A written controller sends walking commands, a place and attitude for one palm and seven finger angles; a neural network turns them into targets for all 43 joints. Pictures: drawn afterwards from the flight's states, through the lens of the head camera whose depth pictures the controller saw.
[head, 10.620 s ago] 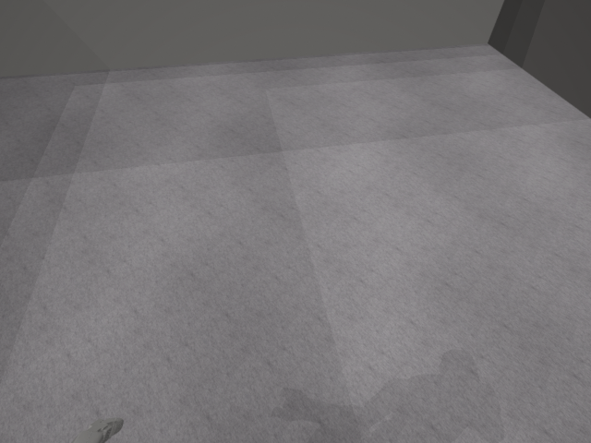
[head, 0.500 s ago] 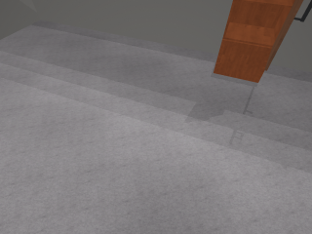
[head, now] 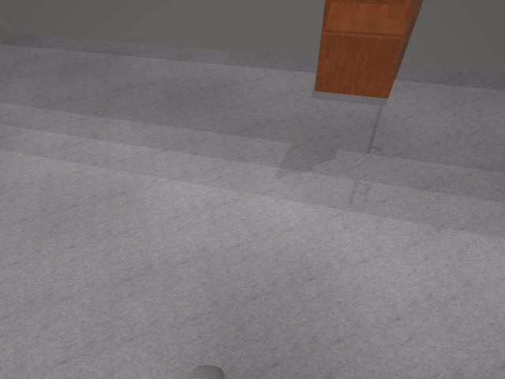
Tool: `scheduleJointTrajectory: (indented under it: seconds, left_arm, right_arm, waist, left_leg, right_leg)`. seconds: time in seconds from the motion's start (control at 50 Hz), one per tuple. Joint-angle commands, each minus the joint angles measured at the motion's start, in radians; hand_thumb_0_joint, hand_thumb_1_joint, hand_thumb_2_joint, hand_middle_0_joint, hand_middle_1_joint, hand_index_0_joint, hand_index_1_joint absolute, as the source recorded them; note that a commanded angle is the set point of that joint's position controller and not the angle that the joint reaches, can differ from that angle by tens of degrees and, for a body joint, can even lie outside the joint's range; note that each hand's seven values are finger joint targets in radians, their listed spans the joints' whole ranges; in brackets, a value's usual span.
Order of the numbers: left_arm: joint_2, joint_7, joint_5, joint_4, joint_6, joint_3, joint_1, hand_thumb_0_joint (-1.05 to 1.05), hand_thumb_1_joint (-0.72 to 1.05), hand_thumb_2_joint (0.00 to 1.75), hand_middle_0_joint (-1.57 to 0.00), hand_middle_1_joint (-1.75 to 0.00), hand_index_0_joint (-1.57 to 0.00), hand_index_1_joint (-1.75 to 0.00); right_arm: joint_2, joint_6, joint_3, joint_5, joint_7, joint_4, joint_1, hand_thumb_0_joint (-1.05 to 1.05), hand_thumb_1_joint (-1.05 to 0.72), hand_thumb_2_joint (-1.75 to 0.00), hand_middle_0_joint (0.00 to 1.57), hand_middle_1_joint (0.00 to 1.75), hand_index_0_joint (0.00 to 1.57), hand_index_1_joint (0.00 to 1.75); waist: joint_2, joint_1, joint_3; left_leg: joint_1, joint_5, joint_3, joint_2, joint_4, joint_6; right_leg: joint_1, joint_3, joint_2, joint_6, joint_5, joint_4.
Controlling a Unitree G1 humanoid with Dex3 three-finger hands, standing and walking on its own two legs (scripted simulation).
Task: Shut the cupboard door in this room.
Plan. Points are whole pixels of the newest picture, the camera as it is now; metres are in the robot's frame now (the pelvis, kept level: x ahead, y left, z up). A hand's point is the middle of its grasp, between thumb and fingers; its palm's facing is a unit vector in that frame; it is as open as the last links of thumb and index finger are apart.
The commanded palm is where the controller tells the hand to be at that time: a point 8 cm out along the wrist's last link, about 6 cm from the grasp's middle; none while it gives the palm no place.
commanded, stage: stand and wait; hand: left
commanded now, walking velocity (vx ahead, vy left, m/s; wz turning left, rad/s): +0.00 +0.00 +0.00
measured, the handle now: out of the picture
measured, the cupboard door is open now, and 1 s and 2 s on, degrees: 81 81 81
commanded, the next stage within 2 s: turn or walk to find it in 0.10 s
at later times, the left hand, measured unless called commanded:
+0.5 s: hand out of the picture +0.00 +0.24 -0.17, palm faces +0.14 -0.96 -0.25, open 7.4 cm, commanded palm none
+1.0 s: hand out of the picture -0.03 +0.24 -0.18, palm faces +0.20 -0.96 -0.19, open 7.4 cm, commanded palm none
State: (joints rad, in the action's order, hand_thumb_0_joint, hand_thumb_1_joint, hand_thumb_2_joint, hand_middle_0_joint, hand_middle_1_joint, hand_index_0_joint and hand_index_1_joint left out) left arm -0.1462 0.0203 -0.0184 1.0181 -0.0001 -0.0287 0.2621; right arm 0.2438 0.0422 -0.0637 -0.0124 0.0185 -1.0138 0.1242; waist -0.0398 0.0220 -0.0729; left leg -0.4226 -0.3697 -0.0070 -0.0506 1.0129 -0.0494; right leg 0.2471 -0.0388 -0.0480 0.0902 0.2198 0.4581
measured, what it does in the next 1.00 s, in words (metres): steps on the spot: left foot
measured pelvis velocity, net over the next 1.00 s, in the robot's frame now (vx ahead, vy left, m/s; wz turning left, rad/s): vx -0.01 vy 0.07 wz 0.17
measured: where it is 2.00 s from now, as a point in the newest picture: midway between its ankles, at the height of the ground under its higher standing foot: outside the picture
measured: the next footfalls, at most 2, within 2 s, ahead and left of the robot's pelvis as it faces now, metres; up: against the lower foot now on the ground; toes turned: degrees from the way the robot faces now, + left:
left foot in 0.18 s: +0.00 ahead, +0.18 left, +0.00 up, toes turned +18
right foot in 1.92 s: +0.02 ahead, -0.07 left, +0.00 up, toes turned +14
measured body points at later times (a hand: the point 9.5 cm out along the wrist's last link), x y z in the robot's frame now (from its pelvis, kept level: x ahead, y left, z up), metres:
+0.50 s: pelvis -0.01 +0.04 +0.00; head +0.01 +0.04 +0.44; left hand -0.01 +0.29 -0.15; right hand +0.03 -0.18 -0.17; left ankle -0.02 +0.15 -0.74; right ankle +0.01 -0.06 -0.74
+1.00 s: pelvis -0.01 +0.07 +0.00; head +0.00 +0.07 +0.45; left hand -0.04 +0.30 -0.16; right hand +0.09 -0.15 -0.16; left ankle -0.04 +0.17 -0.74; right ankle -0.01 -0.06 -0.74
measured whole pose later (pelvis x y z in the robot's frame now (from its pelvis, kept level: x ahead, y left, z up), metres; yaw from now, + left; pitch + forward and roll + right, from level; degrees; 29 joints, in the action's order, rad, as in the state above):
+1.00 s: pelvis -0.01 +0.07 +0.00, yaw +10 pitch -1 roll +0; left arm -0.16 0.03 -0.01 1.13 0.00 0.01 0.25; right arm 0.17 -0.02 -0.02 0.00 0.03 -1.08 0.18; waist 0.00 0.01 -0.02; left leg -0.19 -0.28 0.05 0.01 0.47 0.02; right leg 0.17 -0.06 0.06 -0.03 0.29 0.47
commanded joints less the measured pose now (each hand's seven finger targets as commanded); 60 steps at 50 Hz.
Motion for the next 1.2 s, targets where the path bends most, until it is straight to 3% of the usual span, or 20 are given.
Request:
scheduleJointTrajectory:
  seconds: [0.0, 0.08, 0.12, 0.16, 0.2, 0.26, 0.44, 0.48, 0.52, 0.54, 0.6, 0.66, 0.7, 0.72, 0.76, 0.84, 0.92, 0.94, 1.04, 1.18]
  left_arm:
    - [-0.173, 0.01, -0.009, -0.022, 0.025, -0.031, 0.059, 0.0, 0.9, 0.9, -0.2, -0.3, -0.2, -0.3]
    - [-0.19, 0.009, -0.008, 0.009, 0.027, -0.03, 0.051, 0.0, 0.9, 0.9, -0.2, -0.3, -0.2, -0.3]
    - [-0.225, 0.009, 0.002, 0.018, 0.036, -0.034, 0.003, 0.0, 0.9, 0.9, -0.2, -0.3, -0.2, -0.3]
    - [-0.172, 0.009, 0.013, 0.025, 0.028, -0.022, 0.002, 0.0, 0.9, 0.9, -0.2, -0.3, -0.2, -0.3]
    - [-0.129, 0.013, 0.01, 0.032, 0.014, -0.012, 0.019, 0.0, 0.9, 0.9, -0.2, -0.3, -0.2, -0.3]
    - [-0.153, 0.009, 0.011, 0.04, 0.003, -0.016, 0.002, 0.0, 0.9, 0.9, -0.2, -0.3, -0.2, -0.3]
    - [-0.158, 0.01, 0.002, 0.007, -0.001, -0.03, 0.015, 0.0, 0.9, 0.9, -0.2, -0.3, -0.2, -0.3]
    - [-0.185, 0.012, 0.0, -0.007, -0.002, -0.041, 0.014, 0.0, 0.9, 0.9, -0.2, -0.3, -0.2, -0.3]
    - [-0.217, 0.014, -0.002, -0.017, -0.001, -0.048, 0.009, 0.0, 0.9, 0.9, -0.2, -0.3, -0.2, -0.3]
    - [-0.21, 0.014, -0.002, -0.021, 0.001, -0.047, 0.002, 0.0, 0.9, 0.9, -0.2, -0.3, -0.2, -0.3]
    - [-0.201, 0.018, -0.01, -0.017, 0.005, -0.043, -0.03, 0.0, 0.9, 0.9, -0.2, -0.3, -0.2, -0.3]
    - [-0.189, 0.014, 0.001, 0.0, 0.001, -0.032, -0.032, 0.0, 0.9, 0.9, -0.2, -0.3, -0.2, -0.3]
    - [-0.115, 0.011, 0.012, -0.007, -0.01, -0.01, 0.002, 0.0, 0.9, 0.9, -0.2, -0.3, -0.2, -0.3]
    - [-0.11, 0.012, 0.007, 0.0, -0.011, -0.007, -0.006, 0.0, 0.9, 0.9, -0.2, -0.3, -0.2, -0.3]
    - [-0.116, 0.009, -0.002, 0.02, -0.021, -0.005, -0.025, 0.0, 0.9, 0.9, -0.2, -0.3, -0.2, -0.3]
    - [-0.09, 0.008, 0.004, 0.066, -0.001, 0.009, 0.043, 0.0, 0.9, 0.9, -0.2, -0.3, -0.2, -0.3]
    - [-0.133, 0.017, 0.005, 0.094, 0.022, 0.013, 0.06, 0.0, 0.9, 0.9, -0.2, -0.3, -0.2, -0.3]
    - [-0.135, 0.017, 0.006, 0.092, 0.019, 0.016, 0.047, 0.0, 0.9, 0.9, -0.2, -0.3, -0.2, -0.3]
    - [-0.121, 0.017, 0.006, 0.102, 0.022, 0.018, 0.042, 0.0, 0.9, 0.9, -0.2, -0.3, -0.2, -0.3]
    - [-0.131, 0.016, 0.007, 0.107, 0.021, 0.017, 0.05, 0.0, 0.9, 0.9, -0.2, -0.3, -0.2, -0.3]
  right_arm:
    - [0.028, -0.013, 0.01, 0.003, 0.006, 0.02, 0.04, 0.0, -0.9, -0.9, 0.2, 0.3, 0.2, 0.3]
    - [0.023, -0.031, 0.019, 0.007, 0.011, -0.001, 0.054, 0.0, -0.9, -0.9, 0.2, 0.3, 0.2, 0.3]
    - [0.062, -0.046, 0.016, 0.007, 0.012, -0.03, 0.096, 0.0, -0.9, -0.9, 0.2, 0.3, 0.2, 0.3]
    - [0.056, -0.059, 0.025, 0.006, 0.01, -0.051, 0.127, 0.0, -0.9, -0.9, 0.2, 0.3, 0.2, 0.3]
    - [0.064, -0.051, 0.031, -0.001, 0.01, -0.045, 0.096, 0.0, -0.9, -0.9, 0.2, 0.3, 0.2, 0.3]
    - [0.06, -0.045, 0.036, -0.001, 0.008, -0.043, 0.081, 0.0, -0.9, -0.9, 0.2, 0.3, 0.2, 0.3]
    - [0.086, -0.033, 0.009, -0.004, 0.002, 0.015, 0.105, 0.0, -0.9, -0.9, 0.2, 0.3, 0.2, 0.3]
    - [0.065, -0.027, 0.007, -0.004, -0.003, 0.032, 0.114, 0.0, -0.9, -0.9, 0.2, 0.3, 0.2, 0.3]
    - [0.041, -0.02, 0.004, -0.006, -0.002, 0.032, 0.141, 0.0, -0.9, -0.9, 0.2, 0.3, 0.2, 0.3]
    - [0.043, -0.018, 0.001, -0.007, -0.001, 0.03, 0.136, 0.0, -0.9, -0.9, 0.2, 0.3, 0.2, 0.3]
    - [0.005, -0.019, 0.008, -0.001, -0.006, 0.02, 0.139, 0.0, -0.9, -0.9, 0.2, 0.3, 0.2, 0.3]
    - [-0.007, -0.036, 0.02, 0.003, -0.009, -0.015, 0.194, 0.0, -0.9, -0.9, 0.2, 0.3, 0.2, 0.3]
    - [0.097, -0.052, 0.01, -0.008, 0.001, -0.007, 0.169, 0.0, -0.9, -0.9, 0.2, 0.3, 0.2, 0.3]
    - [0.108, -0.048, 0.01, -0.009, 0.004, -0.004, 0.124, 0.0, -0.9, -0.9, 0.2, 0.3, 0.2, 0.3]
    - [0.091, -0.057, 0.015, -0.009, 0.013, -0.009, 0.104, 0.0, -0.9, -0.9, 0.2, 0.3, 0.2, 0.3]
    - [0.075, -0.067, 0.023, -0.003, 0.024, -0.034, 0.109, 0.0, -0.9, -0.9, 0.2, 0.3, 0.2, 0.3]
    - [0.032, -0.071, 0.023, 0.011, 0.019, -0.047, 0.146, 0.0, -0.9, -0.9, 0.2, 0.3, 0.2, 0.3]
    - [0.036, -0.071, 0.023, 0.011, 0.015, -0.053, 0.143, 0.0, -0.9, -0.9, 0.2, 0.3, 0.2, 0.3]
    - [0.041, -0.069, 0.026, 0.007, 0.017, -0.072, 0.142, 0.0, -0.9, -0.9, 0.2, 0.3, 0.2, 0.3]
    - [0.039, -0.069, 0.036, 0.007, 0.014, -0.094, 0.138, 0.0, -0.9, -0.9, 0.2, 0.3, 0.2, 0.3]
  waist:
    - [0.144, 0.004, 0.097]
    - [0.156, 0.004, 0.071]
    - [0.126, -0.021, 0.088]
    - [0.024, -0.022, 0.092]
    - [-0.015, 0.005, 0.031]
    - [-0.113, 0.016, -0.006]
    - [0.015, 0.012, 0.052]
    - [0.122, 0.01, 0.059]
    - [0.265, 0.005, 0.087]
    - [0.265, 0.007, 0.093]
    - [0.197, -0.015, 0.074]
    - [0.105, -0.042, 0.108]
    - [-0.182, -0.017, 0.075]
    - [-0.165, -0.009, 0.044]
    - [-0.169, -0.012, -0.003]
    - [-0.089, 0.007, 0.07]
    - [0.038, -0.027, 0.109]
    - [0.006, -0.026, 0.087]
    - [0.112, -0.025, 0.051]
    - [0.043, -0.016, 0.0]
  left_leg:
    - [0.034, -0.023, -0.009, -0.009, -0.185, 0.006]
    - [0.131, -0.015, 0.007, -0.01, -0.4, 0.021]
    - [0.242, 0.107, -0.004, -0.012, -0.569, 0.037]
    - [0.315, 0.278, -0.07, -0.066, -0.642, 0.055]
    - [0.202, 0.233, -0.118, -0.122, -0.648, 0.087]
    - [0.087, 0.214, -0.158, -0.114, -0.701, 0.09]
    - [0.013, 0.194, -0.21, -0.081, -0.645, 0.114]
    - [-0.038, 0.131, -0.139, -0.011, -0.544, 0.086]
    - [0.014, 0.029, -0.013, 0.044, -0.337, 0.053]
    - [0.021, -0.062, -0.006, 0.037, -0.239, 0.048]
    - [0.064, -0.098, 0.015, 0.0, -0.243, 0.041]
    - [0.244, 0.182, 0.009, -0.008, -0.551, 0.037]
    - [0.234, 0.343, -0.279, -0.228, -0.726, 0.136]
    - [0.16, 0.277, -0.27, -0.257, -0.769, 0.179]
    - [0.123, 0.242, -0.266, -0.228, -0.802, 0.186]
    - [0.29, 0.603, -0.134, -0.157, -0.658, 0.166]
    - [0.274, 0.455, -0.043, -0.065, -0.599, 0.072]
    - [0.266, 0.403, -0.051, -0.064, -0.631, 0.068]
    - [0.296, 0.398, -0.04, -0.069, -0.64, 0.069]
    - [0.267, 0.297, -0.032, -0.062, -0.683, 0.068]
  right_leg:
    - [-0.131, 0.25, 0.272, 0.05, -0.383, -0.158]
    - [-0.103, 0.259, 0.276, 0.076, -0.354, -0.159]
    - [-0.084, 0.214, 0.244, 0.038, -0.26, -0.147]
    - [-0.026, 0.142, 0.185, -0.032, -0.15, -0.1]
    - [-0.037, 0.097, 0.148, -0.076, -0.049, -0.112]
    - [-0.112, 0.036, 0.142, -0.091, -0.053, -0.045]
    - [-0.122, 0.021, 0.174, -0.096, 0.01, 0.001]
    - [-0.136, 0.09, 0.257, -0.053, 0.069, -0.071]
    - [-0.095, 0.208, 0.397, 0.042, 0.098, -0.184]
    - [-0.075, 0.217, 0.42, 0.08, 0.033, -0.194]
    - [-0.035, 0.13, 0.402, 0.084, -0.159, -0.138]
    - [0.009, 0.013, 0.306, -0.019, -0.143, 0.014]
    - [0.097, -0.087, 0.14, -0.124, 0.1, 0.168]
    - [0.052, -0.056, 0.132, -0.124, 0.212, 0.211]
    - [0.06, -0.02, 0.139, -0.116, 0.239, 0.278]
    - [0.014, -0.009, 0.136, -0.126, 0.106, 0.073]
    - [-0.115, 0.057, 0.208, -0.095, -0.292, -0.058]
    - [-0.103, 0.041, 0.209, -0.098, -0.236, -0.058]
    - [-0.074, 0.045, 0.19, -0.096, -0.215, -0.083]
    - [-0.076, 0.059, 0.184, -0.09, -0.117, -0.134]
